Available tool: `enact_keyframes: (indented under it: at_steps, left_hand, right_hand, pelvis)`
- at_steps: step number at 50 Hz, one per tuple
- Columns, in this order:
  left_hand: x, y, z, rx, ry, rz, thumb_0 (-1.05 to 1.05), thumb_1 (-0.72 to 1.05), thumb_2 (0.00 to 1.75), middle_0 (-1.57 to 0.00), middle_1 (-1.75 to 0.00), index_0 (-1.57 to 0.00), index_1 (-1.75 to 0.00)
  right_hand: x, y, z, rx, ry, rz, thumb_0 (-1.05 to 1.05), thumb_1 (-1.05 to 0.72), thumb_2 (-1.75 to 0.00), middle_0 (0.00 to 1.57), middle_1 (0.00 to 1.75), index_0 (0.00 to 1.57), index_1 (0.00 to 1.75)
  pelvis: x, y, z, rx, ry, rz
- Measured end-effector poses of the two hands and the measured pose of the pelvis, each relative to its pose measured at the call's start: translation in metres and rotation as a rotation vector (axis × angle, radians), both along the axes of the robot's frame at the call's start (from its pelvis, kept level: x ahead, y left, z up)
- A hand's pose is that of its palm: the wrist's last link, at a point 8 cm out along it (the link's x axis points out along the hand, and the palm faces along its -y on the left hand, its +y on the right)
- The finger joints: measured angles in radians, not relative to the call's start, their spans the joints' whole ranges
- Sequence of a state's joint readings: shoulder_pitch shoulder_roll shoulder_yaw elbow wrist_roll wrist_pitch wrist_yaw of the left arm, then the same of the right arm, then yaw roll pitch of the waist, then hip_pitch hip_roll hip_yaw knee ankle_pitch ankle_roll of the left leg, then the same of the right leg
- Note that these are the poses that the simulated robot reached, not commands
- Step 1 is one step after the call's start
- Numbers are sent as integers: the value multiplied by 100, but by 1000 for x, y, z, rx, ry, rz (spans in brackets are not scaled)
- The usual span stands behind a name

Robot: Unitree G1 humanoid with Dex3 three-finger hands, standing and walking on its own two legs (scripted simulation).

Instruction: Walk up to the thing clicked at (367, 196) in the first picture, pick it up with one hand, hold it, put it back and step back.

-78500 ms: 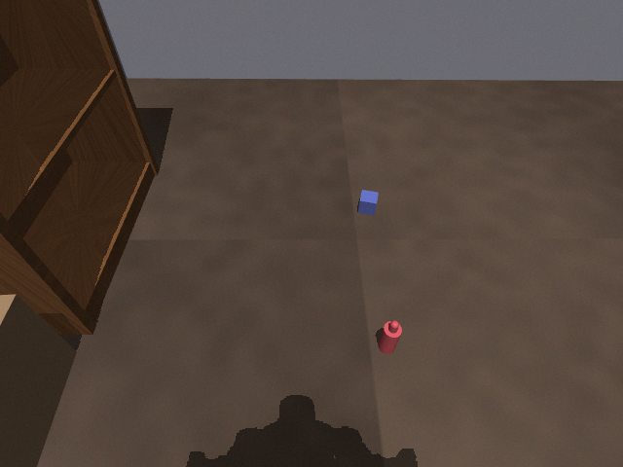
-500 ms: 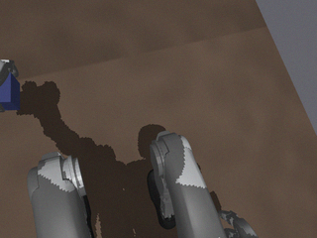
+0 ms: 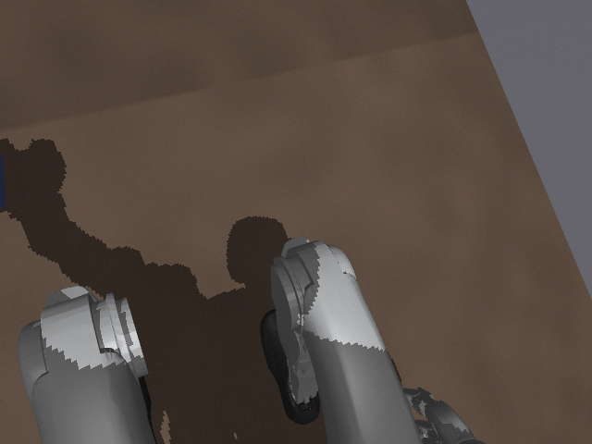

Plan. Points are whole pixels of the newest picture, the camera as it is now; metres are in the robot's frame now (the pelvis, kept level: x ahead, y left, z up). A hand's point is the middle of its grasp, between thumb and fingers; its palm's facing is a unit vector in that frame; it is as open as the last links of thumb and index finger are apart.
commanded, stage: rest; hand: left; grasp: from above
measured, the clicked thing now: out of the picture +0.47 +0.32 -0.22
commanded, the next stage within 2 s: open in 1.12 s
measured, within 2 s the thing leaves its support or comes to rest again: rests again in 0.82 s
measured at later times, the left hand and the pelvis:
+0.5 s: hand out of the picture +0.47 +0.31 -0.22, palm faces -0.50 -0.05 -0.87, open 10.4 cm; pelvis +0.00 +0.00 -0.01, yaw -2 degrees
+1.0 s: hand out of the picture +0.48 +0.31 -0.24, palm faces -0.50 -0.05 -0.87, open 10.4 cm; pelvis +0.00 +0.00 -0.01, yaw -3 degrees
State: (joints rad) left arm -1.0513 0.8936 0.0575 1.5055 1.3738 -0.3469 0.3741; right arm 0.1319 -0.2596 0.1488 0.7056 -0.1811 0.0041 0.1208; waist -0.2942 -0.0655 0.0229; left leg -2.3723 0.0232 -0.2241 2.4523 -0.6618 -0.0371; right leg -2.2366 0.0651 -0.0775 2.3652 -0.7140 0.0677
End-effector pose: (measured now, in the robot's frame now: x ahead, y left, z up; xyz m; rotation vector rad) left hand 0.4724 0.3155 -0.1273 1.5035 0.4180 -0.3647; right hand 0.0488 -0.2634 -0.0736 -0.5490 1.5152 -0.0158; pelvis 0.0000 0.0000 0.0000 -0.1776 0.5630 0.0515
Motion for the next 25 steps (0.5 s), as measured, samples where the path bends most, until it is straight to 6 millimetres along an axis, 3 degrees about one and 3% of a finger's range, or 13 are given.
enact_keyframes:
  at_steps: [12, 25]
  left_hand:
    - [6, -1, -15, 15, 18, 23, -1, -6, 62, -57, -73, -60, -68]
    - [7, -5, -38, -12, 22, -2, -1, -6, 63, -56, -74, -60, -69]
  right_hand:
    - [-2, 5, -5, 19, 4, 13, -1, -93, -90, 21, 30, 20, 30]
    - [-1, 2, 4, -12, 25, 64, -1, -93, -90, 21, 30, 20, 30]
  pelvis:
    - [2, 0, -5, -6, -2, -11]
    - [4, 1, -8, -21, -22, -21]
